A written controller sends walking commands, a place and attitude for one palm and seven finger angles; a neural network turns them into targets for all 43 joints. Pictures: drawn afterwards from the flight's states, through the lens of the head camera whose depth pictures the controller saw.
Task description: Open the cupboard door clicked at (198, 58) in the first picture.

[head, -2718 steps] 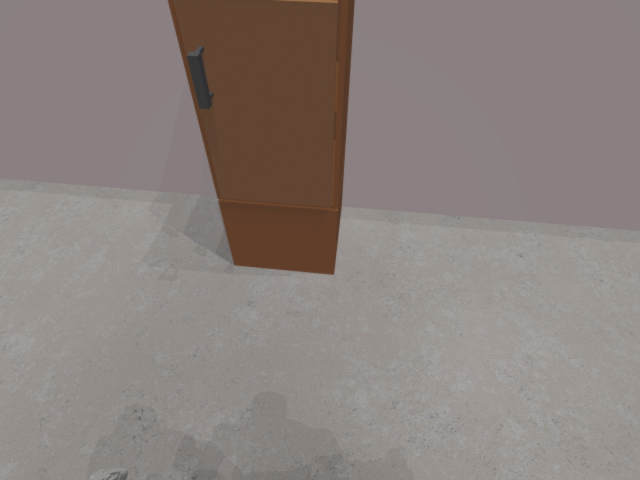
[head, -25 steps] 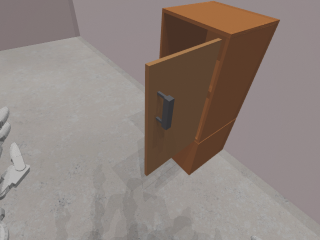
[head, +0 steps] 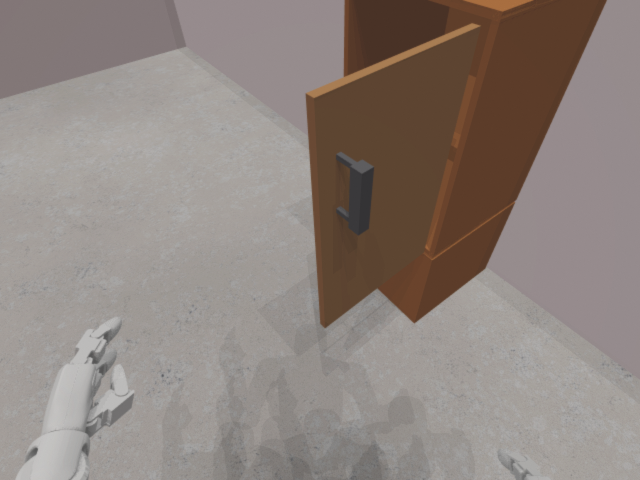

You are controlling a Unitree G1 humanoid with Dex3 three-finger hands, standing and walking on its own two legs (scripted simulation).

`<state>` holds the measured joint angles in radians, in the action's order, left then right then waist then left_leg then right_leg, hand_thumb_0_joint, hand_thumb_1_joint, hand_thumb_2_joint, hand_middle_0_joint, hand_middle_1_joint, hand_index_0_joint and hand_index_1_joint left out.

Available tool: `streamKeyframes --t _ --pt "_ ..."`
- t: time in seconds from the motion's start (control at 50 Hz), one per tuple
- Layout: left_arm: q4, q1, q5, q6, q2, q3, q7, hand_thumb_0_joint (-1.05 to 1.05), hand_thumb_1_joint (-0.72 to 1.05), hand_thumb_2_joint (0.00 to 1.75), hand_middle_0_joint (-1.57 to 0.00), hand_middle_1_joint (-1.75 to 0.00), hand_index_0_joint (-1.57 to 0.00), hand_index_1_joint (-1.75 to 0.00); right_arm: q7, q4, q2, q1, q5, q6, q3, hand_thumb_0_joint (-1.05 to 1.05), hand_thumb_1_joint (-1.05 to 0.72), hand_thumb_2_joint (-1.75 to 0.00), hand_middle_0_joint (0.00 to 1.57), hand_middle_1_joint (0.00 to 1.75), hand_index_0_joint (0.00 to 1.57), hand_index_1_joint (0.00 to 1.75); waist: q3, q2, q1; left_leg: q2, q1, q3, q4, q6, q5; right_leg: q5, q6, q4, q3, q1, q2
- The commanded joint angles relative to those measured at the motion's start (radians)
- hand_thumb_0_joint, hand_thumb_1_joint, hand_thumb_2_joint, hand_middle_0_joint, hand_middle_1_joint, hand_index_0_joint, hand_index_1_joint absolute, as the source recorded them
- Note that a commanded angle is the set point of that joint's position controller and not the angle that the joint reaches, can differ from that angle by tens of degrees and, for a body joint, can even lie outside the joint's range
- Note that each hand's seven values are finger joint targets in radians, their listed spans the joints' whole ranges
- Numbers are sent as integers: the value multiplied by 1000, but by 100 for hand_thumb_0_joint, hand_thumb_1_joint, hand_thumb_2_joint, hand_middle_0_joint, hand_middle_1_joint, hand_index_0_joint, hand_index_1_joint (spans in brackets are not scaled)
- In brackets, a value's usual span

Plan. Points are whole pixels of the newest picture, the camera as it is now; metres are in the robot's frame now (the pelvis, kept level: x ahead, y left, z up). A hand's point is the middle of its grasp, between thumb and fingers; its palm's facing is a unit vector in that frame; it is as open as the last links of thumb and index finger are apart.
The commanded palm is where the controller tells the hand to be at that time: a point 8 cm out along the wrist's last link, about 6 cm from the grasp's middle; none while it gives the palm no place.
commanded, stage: let the arm hang, fingers relaxed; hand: left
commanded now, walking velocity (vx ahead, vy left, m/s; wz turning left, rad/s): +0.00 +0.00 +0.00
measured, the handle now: (350, 193) +0.53 -0.01 +0.06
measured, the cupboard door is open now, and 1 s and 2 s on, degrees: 93 93 93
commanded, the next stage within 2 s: look to check the result in 0.98 s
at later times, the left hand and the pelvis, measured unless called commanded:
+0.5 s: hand out of the picture -0.03 +0.17 -0.15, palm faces +0.07 -0.98 -0.21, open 7.2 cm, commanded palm none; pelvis -0.01 -0.01 +0.03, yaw +1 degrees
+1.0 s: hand out of the picture -0.05 +0.15 -0.15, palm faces +0.08 -0.99 -0.14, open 7.3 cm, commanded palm none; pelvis -0.03 +0.00 +0.03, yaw +1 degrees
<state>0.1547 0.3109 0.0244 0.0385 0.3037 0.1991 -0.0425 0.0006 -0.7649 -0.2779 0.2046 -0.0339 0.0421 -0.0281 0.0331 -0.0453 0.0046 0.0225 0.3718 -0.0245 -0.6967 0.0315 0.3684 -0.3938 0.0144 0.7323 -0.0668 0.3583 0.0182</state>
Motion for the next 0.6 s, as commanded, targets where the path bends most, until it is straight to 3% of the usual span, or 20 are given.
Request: streamKeyframes --t 0.0,0.02,0.04,0.06,0.08,0.1,0.12,0.16,0.2,0.22,0.26,0.32,0.38,0.46,0.58 --pt "258 -36 1 -32 -19 -120 24 0 90 90 -20 -30 -20 -30 -25 53 -123 17 -26 13 -16 0 -90 -90 20 30 20 30 69 23 -16 -305 -181 383 234 195 -1007 -73 -18 129 108 35 2" --pt "336 -29 -3 -31 -4 -124 21 0 90 90 -20 -30 -20 -30 -28 36 -116 -11 -20 6 -11 0 -90 -90 20 30 20 30 84 2 6 -278 -192 317 220 169 -1004 -35 -19 37 116 -27 8" --pt "422 3 -5 -30 3 -125 20 0 90 90 -20 -30 -20 -30 -29 16 -94 -39 -8 -2 -5 0 -90 -90 20 30 20 30 93 -21 30 -230 -150 244 192 126 -903 93 -19 -103 119 -147 17" --pt "507 38 -1 -25 24 -128 18 0 90 90 -20 -30 -20 -30 -28 -9 -66 -51 4 -8 1 0 -90 -90 20 30 20 30 109 4 41 -147 -108 168 149 63 -715 373 -9 -217 158 -254 39" --pt "577 46 0 -12 57 -128 16 0 90 90 -20 -30 -20 -30 -30 -33 -26 -36 14 -17 4 0 -90 -90 20 30 20 30 119 153 22 -63 -69 71 93 -5 -424 632 33 -273 290 -308 148" --pt "629 22 -5 -6 63 -137 14 0 90 90 -20 -30 -20 -30 -32 -61 -11 -25 15 -30 3 0 -90 -90 20 30 20 30 98 243 10 -21 -57 37 68 -31 -111 773 88 -321 356 -295 229" --pt "667 5 -4 -4 63 -145 12 0 90 90 -20 -30 -20 -30 -34 -85 -8 -15 15 -41 -1 0 -90 -90 20 30 20 30 52 216 -1 -19 -58 38 43 -38 52 814 118 -341 355 -270 250" --pt "708 -15 3 -4 -7 -133 8 0 90 90 -20 -30 -20 -30 -37 -140 40 25 9 -50 -12 0 -90 -90 20 30 20 30 26 31 -22 -38 -99 41 86 -33 -3 768 144 -328 311 -243 224" --pt "748 -45 -11 -10 -18 -145 6 0 90 90 -20 -30 -20 -30 -39 -189 58 72 13 -47 -5 0 -90 -90 20 30 20 30 43 -10 -35 -70 -200 52 223 -18 -261 649 95 -303 223 -224 157" --pt "767 -43 -12 -14 -38 -151 5 0 90 90 -20 -30 -20 -30 -41 -205 50 69 11 -46 -3 0 -90 -90 20 30 20 30 40 23 -25 -95 -240 65 237 -10 -334 550 58 -321 173 -198 105" --pt "817 -40 -14 -24 -45 -159 7 0 90 90 -20 -30 -20 -30 -45 -244 49 65 13 -45 0 0 -90 -90 20 30 20 30 -18 -33 -18 -115 -220 90 270 2 -351 429 35 -358 150 -185 84" --pt "883 -11 -16 -22 -49 -168 8 0 90 90 -20 -30 -20 -30 -49 -286 44 80 17 -39 8 0 -90 -90 20 30 20 30 -33 20 -7 -123 -222 92 299 5 -361 405 32 -382 137 -213 79" --pt "927 -5 -19 -23 -54 -177 10 0 90 90 -20 -30 -20 -30 -48 -323 41 102 16 -40 15 0 -90 -90 20 30 20 30 -58 48 -8 -117 -209 93 333 3 -289 323 33 -410 142 -213 79" --pt "962 11 -19 -28 -66 -182 9 0 90 90 -20 -30 -20 -30 -47 -355 51 123 14 -43 23 0 -90 -90 20 30 20 30 -124 48 -8 -111 -183 93 364 5 -208 190 34 -443 151 -176 74" --pt "984 42 -19 -29 -82 -182 7 0 90 90 -20 -30 -20 -30 -46 -378 71 158 12 -43 25 0 -90 -90 20 30 20 30 -141 63 -7 -99 -165 90 373 8 -159 130 34 -445 154 -150 75"
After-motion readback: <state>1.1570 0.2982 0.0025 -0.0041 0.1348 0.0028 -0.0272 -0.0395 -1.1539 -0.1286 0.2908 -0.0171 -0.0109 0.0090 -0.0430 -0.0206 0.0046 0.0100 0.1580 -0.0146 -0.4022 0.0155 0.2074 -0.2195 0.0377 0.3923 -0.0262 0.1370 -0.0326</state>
